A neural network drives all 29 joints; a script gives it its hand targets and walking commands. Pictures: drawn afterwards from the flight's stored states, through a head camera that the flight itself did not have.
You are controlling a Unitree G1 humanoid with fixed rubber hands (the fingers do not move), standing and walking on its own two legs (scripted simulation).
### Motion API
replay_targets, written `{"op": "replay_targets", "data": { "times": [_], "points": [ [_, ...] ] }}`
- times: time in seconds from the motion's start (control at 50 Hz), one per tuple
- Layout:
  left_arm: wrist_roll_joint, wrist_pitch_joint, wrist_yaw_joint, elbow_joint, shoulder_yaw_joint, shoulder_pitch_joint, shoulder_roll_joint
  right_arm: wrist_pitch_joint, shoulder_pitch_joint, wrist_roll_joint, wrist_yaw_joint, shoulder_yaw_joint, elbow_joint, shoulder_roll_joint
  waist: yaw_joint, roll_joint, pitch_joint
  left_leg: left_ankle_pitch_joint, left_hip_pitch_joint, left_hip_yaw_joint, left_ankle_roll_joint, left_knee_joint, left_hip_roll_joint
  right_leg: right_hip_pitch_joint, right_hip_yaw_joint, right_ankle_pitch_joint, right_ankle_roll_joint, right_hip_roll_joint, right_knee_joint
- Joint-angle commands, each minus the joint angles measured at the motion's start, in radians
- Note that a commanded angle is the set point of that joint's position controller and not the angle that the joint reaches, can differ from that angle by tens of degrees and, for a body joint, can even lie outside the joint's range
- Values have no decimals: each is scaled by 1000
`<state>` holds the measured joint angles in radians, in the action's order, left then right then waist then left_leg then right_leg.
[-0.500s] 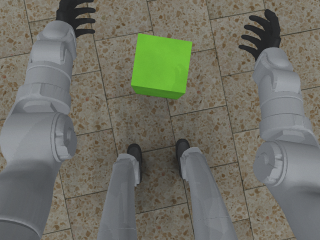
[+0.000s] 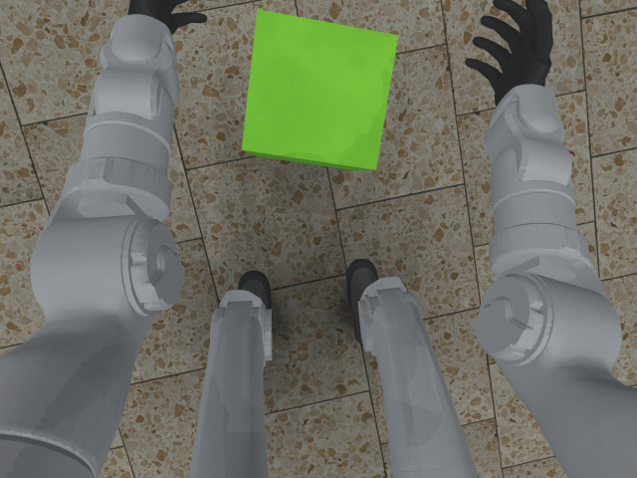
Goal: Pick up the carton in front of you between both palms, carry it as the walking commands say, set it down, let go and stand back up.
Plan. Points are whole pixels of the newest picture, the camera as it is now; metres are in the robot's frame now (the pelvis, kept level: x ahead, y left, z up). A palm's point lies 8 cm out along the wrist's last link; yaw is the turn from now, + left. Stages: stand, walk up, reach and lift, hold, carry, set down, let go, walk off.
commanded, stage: reach and lift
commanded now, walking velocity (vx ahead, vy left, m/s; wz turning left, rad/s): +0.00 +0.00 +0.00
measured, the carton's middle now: (314, 106) +0.52 -0.02 -0.47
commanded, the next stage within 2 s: none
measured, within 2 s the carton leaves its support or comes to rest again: leaves its support in 1.50 s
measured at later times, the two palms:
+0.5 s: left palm (200, 81) +0.54 +0.16 -0.37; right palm (434, 116) +0.48 -0.21 -0.37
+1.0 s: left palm (212, 86) +0.54 +0.14 -0.40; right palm (420, 117) +0.48 -0.19 -0.40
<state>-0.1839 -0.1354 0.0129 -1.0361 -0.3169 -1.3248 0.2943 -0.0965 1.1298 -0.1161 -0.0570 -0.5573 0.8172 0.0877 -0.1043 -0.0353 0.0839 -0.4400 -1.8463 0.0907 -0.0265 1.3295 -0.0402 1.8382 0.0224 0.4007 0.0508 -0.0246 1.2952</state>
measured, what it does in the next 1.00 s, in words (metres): lowers itself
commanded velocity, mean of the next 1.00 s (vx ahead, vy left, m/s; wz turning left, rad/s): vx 0.00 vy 0.00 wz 0.00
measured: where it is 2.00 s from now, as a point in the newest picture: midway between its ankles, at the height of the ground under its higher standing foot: (311, 324)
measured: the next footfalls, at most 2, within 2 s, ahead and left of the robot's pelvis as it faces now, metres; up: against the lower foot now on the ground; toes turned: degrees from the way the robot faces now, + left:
none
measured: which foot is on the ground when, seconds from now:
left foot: down 0.00-1.00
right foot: down 0.00-1.00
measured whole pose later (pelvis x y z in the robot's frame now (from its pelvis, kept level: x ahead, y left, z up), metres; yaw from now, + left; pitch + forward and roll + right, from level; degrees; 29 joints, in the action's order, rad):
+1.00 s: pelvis -0.06 +0.01 -0.23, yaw -2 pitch +36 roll -4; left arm 0.19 -0.11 -0.05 -1.26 0.07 -1.71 0.48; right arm -0.08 1.54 0.17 -0.14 -0.27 1.11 0.26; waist -0.09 0.02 -0.45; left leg -0.62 -2.25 0.06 -0.02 2.24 -0.04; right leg 2.24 0.01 0.58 0.07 -0.02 2.18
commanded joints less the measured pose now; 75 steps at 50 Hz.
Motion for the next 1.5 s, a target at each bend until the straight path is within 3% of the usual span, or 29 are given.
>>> {"op": "replay_targets", "data": {
  "times": [0.0, 0.1, 0.16, 0.22, 0.32, 0.38, 0.48, 0.56, 0.72, 0.86, 0.98, 1.06, 1.1, 1.18, 1.22, 1.26, 1.38, 1.48],
  "points": [
    [35, 28, -28, 74, 32, -215, 114, 24, 146, 32, -15, 35, -67, 105, -15, -65, 931, 536, 393, -86, -7, 122, -40, -460, -83, -592, 42, -44, 134],
    [182, 32, -63, 110, 165, -361, 204, 18, 269, 150, -61, 141, -93, 209, -38, -95, 1127, 490, 397, -106, -12, 310, -37, -447, -105, -568, 45, -41, 322],
    [261, 11, -74, 121, 241, -463, 240, -2, 349, 221, -80, 200, -90, 265, -50, -138, 1176, 457, 486, -107, -14, 409, -29, -337, -128, -453, 43, -35, 396],
    [311, -18, -78, 108, 288, -554, 277, -33, 438, 268, -92, 238, -78, 304, -56, -153, 1179, 336, 504, -114, -14, 462, -21, -282, -150, -321, 40, -24, 451],
    [336, -42, -66, -7, 311, -641, 299, -57, 559, 276, -88, 250, 35, 321, -56, -129, 977, 103, 364, -117, -9, 512, 0, -201, -148, -133, 32, 1, 525],
    [332, -32, -56, -81, 308, -663, 304, -45, 614, 257, -78, 242, 110, 322, -51, -103, 849, 49, 269, -109, -6, 551, 8, -172, -139, -88, 29, 5, 574],
    [335, 2, -51, -141, 316, -707, 331, -13, 677, 240, -71, 243, 187, 333, -41, -79, 750, 81, 199, -95, -7, 628, 13, -172, -121, -124, 27, 6, 660],
    [357, 32, -55, -103, 343, -768, 341, 18, 721, 249, -74, 248, 177, 357, -47, -91, 719, 145, 181, -88, -7, 685, 12, -171, -106, -200, 21, 3, 712],
    [414, 51, -57, -87, 412, -720, 305, 39, 663, 299, -91, 293, 172, 327, -57, -98, 835, 305, 250, -89, -7, 758, 7, -299, -107, -385, 9, -16, 775],
    [372, 45, -65, -134, 371, -654, 288, 34, 625, 283, -86, 281, 192, 298, -29, -81, 731, 234, 177, -88, -6, 744, 2, -232, -102, -309, 9, -21, 774],
    [382, 40, -65, -118, 391, -719, 258, 30, 677, 287, -88, 291, 192, 290, -38, -86, 692, 155, 182, -84, -2, 722, 2, -195, -108, -225, 9, -19, 752],
    [399, 32, -46, -120, 431, -773, 144, 24, 732, 287, -73, 314, 195, 206, -46, -93, 648, 114, 200, -80, -1, 713, -7, -192, -110, -182, 0, -30, 742],
    [362, 27, -40, -131, 400, -766, 109, 17, 742, 240, -65, 280, 196, 172, -47, -88, 614, 93, 198, -79, -5, 713, -14, -208, -111, -162, 0, -39, 744],
    [299, -20, 112, -127, 417, -830, -521, -45, 948, 173, 91, 359, 121, -424, -34, -100, 524, 73, 156, -90, 13, 729, -54, -174, -117, -111, -14, -73, 762],
    [282, -42, 177, -101, 392, -793, -687, -85, 947, 158, 164, 375, 98, -594, -29, -75, 481, 63, 93, -107, 21, 736, -65, -155, -123, -102, -20, -86, 772],
    [276, -57, 211, -73, 372, -740, -776, -111, 931, 168, 208, 388, 68, -678, -18, -64, 469, 70, 44, -119, 29, 732, -67, -141, -126, -121, -22, -90, 776],
    [305, -73, 213, 61, 425, -721, -921, -125, 942, 255, 244, 483, -21, -788, -3, -73, 672, 255, 164, -126, 38, 748, -75, -143, -139, -271, -20, -91, 807],
    [372, -91, 176, 307, 529, -797, -1054, -151, 1008, 340, 221, 622, -212, -875, -14, -103, 1192, 510, 473, -135, 22, 759, -88, -266, -151, -455, -10, -99, 787]
  ]
}}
